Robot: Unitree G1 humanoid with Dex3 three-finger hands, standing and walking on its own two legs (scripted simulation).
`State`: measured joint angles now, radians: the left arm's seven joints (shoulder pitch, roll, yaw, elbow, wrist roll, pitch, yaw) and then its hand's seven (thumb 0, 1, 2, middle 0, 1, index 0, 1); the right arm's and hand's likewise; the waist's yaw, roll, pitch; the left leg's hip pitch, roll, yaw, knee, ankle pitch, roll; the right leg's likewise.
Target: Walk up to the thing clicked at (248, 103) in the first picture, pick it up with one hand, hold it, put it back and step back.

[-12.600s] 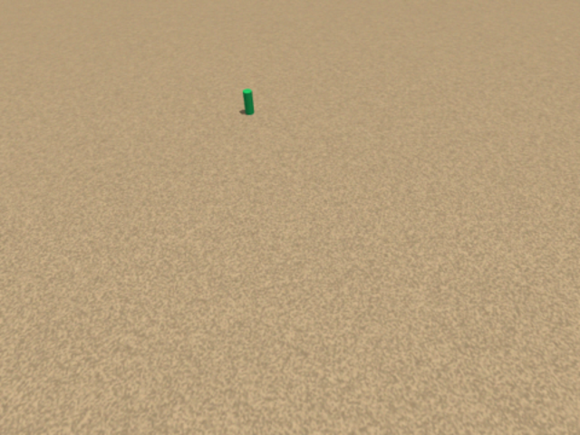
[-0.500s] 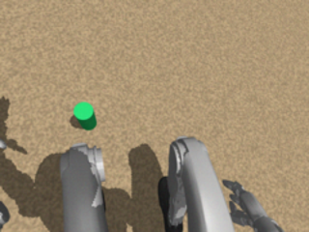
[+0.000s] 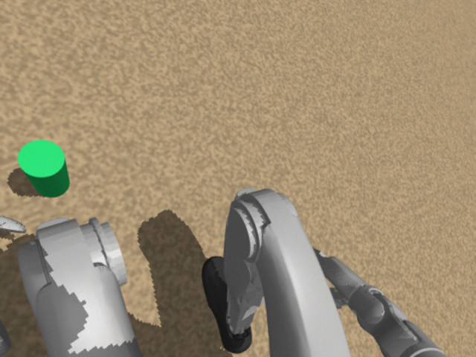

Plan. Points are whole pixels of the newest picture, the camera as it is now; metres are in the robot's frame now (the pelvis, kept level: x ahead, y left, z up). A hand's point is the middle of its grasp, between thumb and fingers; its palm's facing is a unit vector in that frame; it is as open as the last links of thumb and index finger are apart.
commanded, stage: close in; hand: left
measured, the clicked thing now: (47, 172) +0.43 +0.23 -0.21
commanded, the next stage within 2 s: close in 0.62 s
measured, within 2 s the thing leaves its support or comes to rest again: leaves its support in 1.80 s
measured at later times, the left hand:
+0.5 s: hand (31, 177) +0.41 +0.24 -0.17, palm faces +0.07 -1.00 -0.02, open 16.4 cm
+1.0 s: hand (38, 173) +0.41 +0.23 -0.17, palm faces +0.09 -1.00 -0.02, open 13.2 cm
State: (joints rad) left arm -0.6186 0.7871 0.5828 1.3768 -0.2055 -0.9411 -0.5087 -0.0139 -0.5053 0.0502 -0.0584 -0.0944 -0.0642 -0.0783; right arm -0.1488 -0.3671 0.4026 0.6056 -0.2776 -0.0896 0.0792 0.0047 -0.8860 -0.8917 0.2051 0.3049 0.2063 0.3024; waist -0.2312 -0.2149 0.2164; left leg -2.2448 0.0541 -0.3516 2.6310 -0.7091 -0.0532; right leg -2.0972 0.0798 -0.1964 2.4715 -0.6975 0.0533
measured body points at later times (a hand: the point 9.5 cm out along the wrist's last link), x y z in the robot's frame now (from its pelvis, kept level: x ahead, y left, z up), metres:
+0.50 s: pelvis -0.01 +0.01 +0.00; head +0.20 +0.18 +0.34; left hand +0.40 +0.30 -0.16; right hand +0.15 -0.24 -0.04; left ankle +0.08 +0.14 -0.25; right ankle +0.12 -0.12 -0.25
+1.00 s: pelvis -0.01 +0.01 +0.00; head +0.21 +0.19 +0.34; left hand +0.40 +0.29 -0.17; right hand +0.16 -0.23 -0.03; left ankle +0.08 +0.14 -0.25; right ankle +0.12 -0.12 -0.25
